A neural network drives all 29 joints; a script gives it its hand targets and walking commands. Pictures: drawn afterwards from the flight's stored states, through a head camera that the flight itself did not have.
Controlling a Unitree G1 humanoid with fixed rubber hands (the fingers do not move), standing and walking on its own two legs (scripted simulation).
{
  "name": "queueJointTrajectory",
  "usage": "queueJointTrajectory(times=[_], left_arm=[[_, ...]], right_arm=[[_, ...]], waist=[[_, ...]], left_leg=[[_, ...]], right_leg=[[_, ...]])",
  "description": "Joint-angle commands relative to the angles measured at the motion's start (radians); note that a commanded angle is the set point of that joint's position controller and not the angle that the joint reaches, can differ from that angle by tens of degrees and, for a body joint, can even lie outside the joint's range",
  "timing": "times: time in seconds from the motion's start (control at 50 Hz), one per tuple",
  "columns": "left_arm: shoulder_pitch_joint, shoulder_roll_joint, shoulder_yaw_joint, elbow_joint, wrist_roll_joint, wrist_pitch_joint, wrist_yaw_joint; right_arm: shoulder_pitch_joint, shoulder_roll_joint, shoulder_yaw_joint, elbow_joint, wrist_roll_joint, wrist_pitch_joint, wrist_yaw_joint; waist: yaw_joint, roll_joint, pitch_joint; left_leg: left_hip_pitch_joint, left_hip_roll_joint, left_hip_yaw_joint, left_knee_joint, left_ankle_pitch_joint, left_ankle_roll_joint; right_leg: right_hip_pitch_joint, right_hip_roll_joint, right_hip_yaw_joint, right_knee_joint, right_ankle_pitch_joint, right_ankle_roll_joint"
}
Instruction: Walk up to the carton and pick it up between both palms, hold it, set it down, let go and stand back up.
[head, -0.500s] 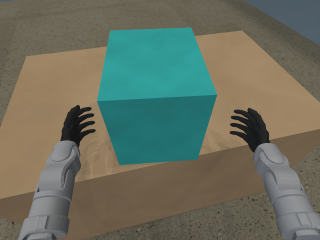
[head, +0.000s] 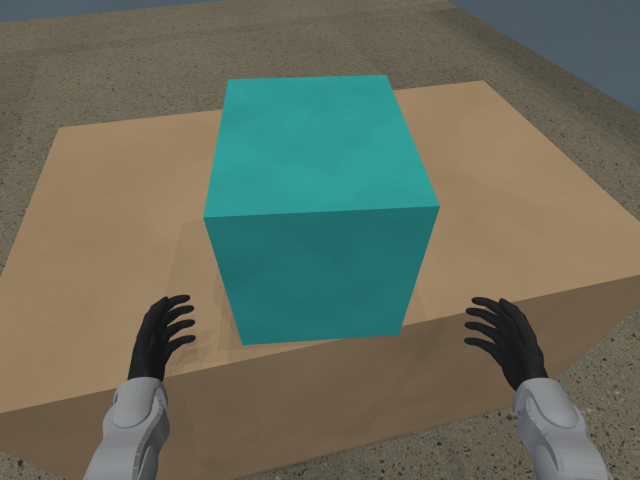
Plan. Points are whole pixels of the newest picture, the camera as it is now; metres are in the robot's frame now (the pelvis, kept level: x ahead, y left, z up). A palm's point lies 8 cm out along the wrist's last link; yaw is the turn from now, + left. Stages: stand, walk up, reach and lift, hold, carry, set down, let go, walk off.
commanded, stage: set down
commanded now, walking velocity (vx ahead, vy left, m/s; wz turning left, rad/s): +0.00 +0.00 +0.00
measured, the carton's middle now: (314, 209) +0.49 +0.02 +0.06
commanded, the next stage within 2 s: let go in 1.28 s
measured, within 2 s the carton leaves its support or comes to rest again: neither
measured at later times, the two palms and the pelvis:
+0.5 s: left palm (146, 418) +0.21 +0.23 -0.02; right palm (512, 436) +0.19 -0.22 -0.04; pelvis +0.00 +0.00 +0.00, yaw +0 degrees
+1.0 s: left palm (144, 410) +0.21 +0.23 -0.01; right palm (502, 471) +0.16 -0.21 -0.08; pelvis +0.00 +0.01 +0.00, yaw -1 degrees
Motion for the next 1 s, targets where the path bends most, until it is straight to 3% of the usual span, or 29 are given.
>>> queueJointTrajectory(times=[0.0,0.04,0.06,0.08,0.1,0.14,0.16,0.22,0.28,0.3,0.38,0.44,0.48,0.5,0.52,0.54,0.56,0.6,0.62,0.64,0.66,0.68,0.74,0.8,0.82,0.88,0.9,0.94,0.98], left_arm=[[-0.210,0.137,0.022,-0.250,-0.015,-0.084,0.009],[-0.003,0.079,0.043,-0.176,0.036,-0.080,-0.013],[-0.039,0.093,0.058,-0.162,0.052,-0.084,-0.026],[-0.099,0.117,0.038,-0.139,0.032,-0.088,-0.034],[-0.076,0.104,0.038,-0.125,0.032,-0.100,-0.033],[-0.169,0.124,0.016,-0.170,0.002,-0.118,-0.010],[-0.082,0.115,0.019,-0.121,0.022,-0.109,-0.008],[-0.084,0.116,0.010,-0.188,0.019,-0.121,-0.002],[-0.046,0.110,0.021,-0.014,0.067,-0.069,-0.012],[-0.057,0.115,0.029,-0.108,0.047,-0.075,-0.009],[-0.005,0.110,0.004,-0.112,0.040,-0.058,-0.004],[0.072,0.072,0.021,0.039,0.101,0.006,-0.035],[0.059,0.078,0.004,0.008,0.086,0.028,-0.038],[0.111,0.047,0.000,0.200,0.120,0.086,-0.063],[0.064,0.079,0.029,0.074,0.096,0.081,-0.066],[0.144,0.017,-0.020,0.236,0.134,0.120,-0.080],[0.059,0.079,0.041,0.008,0.107,0.096,-0.071],[0.083,0.076,0.011,0.034,0.099,0.099,-0.058],[0.121,0.053,-0.002,0.119,0.110,0.105,-0.065],[0.140,0.018,-0.017,0.349,0.165,0.172,-0.090],[0.069,0.053,0.007,0.156,0.131,0.170,-0.095],[0.093,0.025,-0.018,0.165,0.126,0.179,-0.096],[0.051,0.041,-0.005,0.113,0.119,0.204,-0.095],[0.102,0.001,-0.008,0.277,0.172,0.293,-0.123],[0.046,0.037,0.002,0.127,0.131,0.263,-0.120],[0.129,0.029,0.014,0.213,0.178,0.284,-0.132],[0.107,0.021,0.018,0.244,0.203,0.303,-0.140],[0.097,0.031,0.015,0.173,0.186,0.309,-0.130],[0.120,0.016,0.013,0.224,0.201,0.322,-0.131]], right_arm=[[-0.219,-0.177,-0.058,-0.195,0.015,-0.081,-0.002],[-0.036,-0.150,-0.005,-0.082,0.025,-0.093,0.006],[-0.070,-0.174,-0.003,-0.085,0.018,-0.107,-0.002],[-0.124,-0.178,-0.020,-0.105,0.000,-0.117,-0.015],[-0.097,-0.154,-0.015,-0.070,-0.010,-0.124,-0.014],[-0.205,-0.167,-0.044,-0.145,-0.020,-0.140,-0.010],[-0.101,-0.138,-0.026,-0.082,-0.034,-0.131,-0.007],[-0.088,-0.139,-0.047,-0.125,-0.050,-0.142,-0.002],[-0.070,-0.111,-0.016,0.009,-0.095,-0.100,-0.004],[-0.065,-0.101,-0.033,-0.076,-0.099,-0.108,-0.011],[-0.024,-0.088,-0.038,-0.080,-0.123,-0.118,-0.015],[0.023,-0.079,-0.012,0.062,-0.152,-0.089,-0.020],[0.009,-0.076,-0.019,0.020,-0.173,-0.088,-0.025],[0.033,-0.069,0.006,0.164,-0.212,-0.054,-0.034],[0.005,-0.055,-0.009,0.010,-0.211,-0.071,-0.041],[0.081,-0.054,0.005,0.197,-0.241,-0.052,-0.043],[0.010,-0.044,-0.004,-0.052,-0.201,-0.080,-0.044],[0.018,-0.051,-0.020,-0.033,-0.214,-0.092,-0.045],[0.045,-0.044,-0.019,0.039,-0.235,-0.093,-0.042],[0.048,-0.058,-0.012,0.272,-0.301,-0.044,-0.046],[0.017,-0.030,0.002,0.109,-0.254,-0.051,-0.047],[0.042,-0.036,0.004,0.139,-0.257,-0.053,-0.049],[-0.011,-0.040,-0.012,0.009,-0.276,-0.047,-0.054],[0.007,-0.046,0.015,0.154,-0.306,0.000,-0.054],[-0.006,-0.027,0.008,0.013,-0.280,-0.023,-0.059],[0.067,-0.050,0.004,0.106,-0.298,-0.012,-0.072],[0.044,-0.045,0.000,0.155,-0.302,0.009,-0.070],[0.039,-0.044,-0.018,0.088,-0.303,0.015,-0.064],[0.056,-0.047,-0.005,0.149,-0.311,0.022,-0.059]], waist=[[0.005,0.041,-0.272],[0.014,0.016,-0.211],[0.016,0.011,-0.242],[-0.004,-0.016,-0.208],[0.004,-0.004,-0.185],[0.016,-0.001,-0.174],[0.003,-0.018,-0.110],[0.009,-0.001,-0.150],[0.013,0.007,-0.036],[0.014,-0.020,-0.067],[0.013,-0.008,-0.075],[0.016,0.012,-0.022],[0.012,-0.005,0.015],[-0.003,-0.029,0.097],[0.032,-0.058,0.012],[-0.004,-0.037,0.116],[0.056,-0.042,-0.013],[0.029,-0.058,-0.019],[0.024,-0.075,0.022],[-0.011,-0.069,0.156],[0.037,-0.052,0.064],[0.013,-0.047,0.089],[0.030,-0.095,0.092],[0.035,-0.110,0.184],[0.050,-0.117,0.076],[0.019,-0.113,0.139],[0.020,-0.092,0.197],[0.023,-0.070,0.209],[0.035,-0.084,0.204]], left_leg=[[0.107,0.003,-0.042,-0.033,0.275,-0.021],[0.152,-0.004,-0.045,-0.036,0.370,-0.017],[0.173,-0.015,-0.035,-0.026,0.374,-0.022],[0.136,-0.015,-0.039,-0.035,0.295,-0.011],[0.125,-0.015,-0.034,-0.038,0.279,-0.014],[0.094,-0.005,-0.027,-0.048,0.213,-0.016],[0.087,-0.006,-0.028,-0.056,0.161,-0.010],[0.113,0.000,-0.016,-0.065,0.154,-0.016],[0.088,-0.007,-0.007,-0.079,0.076,-0.003],[0.079,-0.004,-0.003,-0.079,0.078,0.004],[0.111,0.002,0.001,-0.069,0.120,-0.005],[0.131,0.007,0.003,-0.076,0.132,-0.010],[0.106,0.001,0.012,-0.077,0.115,-0.007],[0.115,-0.009,0.013,-0.077,0.082,-0.007],[0.141,-0.007,0.011,-0.081,0.073,0.003],[0.140,-0.010,0.022,-0.073,0.074,-0.013],[0.152,-0.005,0.021,-0.072,0.111,-0.001],[0.141,-0.006,0.030,-0.064,0.098,-0.004],[0.135,-0.003,0.038,-0.069,0.060,-0.005],[0.142,-0.001,0.032,-0.077,-0.008,-0.015],[0.175,-0.001,0.036,-0.082,0.035,-0.006],[0.165,0.001,0.037,-0.078,0.048,-0.013],[0.106,0.006,0.054,-0.080,0.032,-0.001],[0.121,0.011,0.061,-0.095,0.036,-0.007],[0.129,0.004,0.070,-0.078,0.069,0.003],[0.157,0.002,0.066,-0.076,0.081,-0.008],[0.136,0.008,0.070,-0.086,0.024,-0.008],[0.114,0.013,0.071,-0.104,-0.002,-0.001],[0.111,0.014,0.073,-0.095,-0.003,-0.003]], right_leg=[[0.107,-0.025,0.067,-0.052,0.298,0.014],[0.171,-0.022,0.063,-0.056,0.393,0.013],[0.164,-0.024,0.064,-0.060,0.425,0.020],[0.130,-0.031,0.061,-0.064,0.383,0.026],[0.121,-0.028,0.058,-0.064,0.358,0.020],[0.081,-0.028,0.053,-0.065,0.245,0.010],[0.088,-0.033,0.057,-0.087,0.181,0.003],[0.090,-0.033,0.055,-0.086,0.158,-0.001],[0.076,-0.053,0.069,-0.107,0.111,-0.006],[0.100,-0.052,0.068,-0.097,0.107,-0.004],[0.088,-0.049,0.057,-0.092,0.143,-0.003],[0.091,-0.046,0.052,-0.106,0.152,-0.009],[0.081,-0.042,0.045,-0.112,0.119,-0.013],[0.051,-0.050,0.049,-0.136,0.107,-0.016],[0.051,-0.057,0.051,-0.140,0.091,-0.006],[0.000,-0.055,0.043,-0.150,0.078,-0.011],[0.051,-0.049,0.045,-0.135,0.116,-0.001],[0.062,-0.036,0.029,-0.116,0.105,0.006],[0.043,-0.035,0.016,-0.118,0.053,0.003],[-0.016,-0.034,0.018,-0.157,-0.025,-0.014],[0.023,-0.033,0.011,-0.147,0.007,-0.012],[0.020,-0.029,0.007,-0.147,0.011,-0.013],[0.055,-0.018,0.013,-0.136,-0.009,0.000],[0.041,-0.007,-0.006,-0.160,-0.027,0.001],[0.080,-0.010,-0.001,-0.142,0.024,0.014],[0.074,-0.012,-0.007,-0.150,0.059,0.018],[0.054,-0.015,-0.006,-0.160,-0.015,0.017],[0.058,-0.016,0.002,-0.157,-0.046,0.010],[0.045,-0.012,0.003,-0.157,-0.054,0.010]])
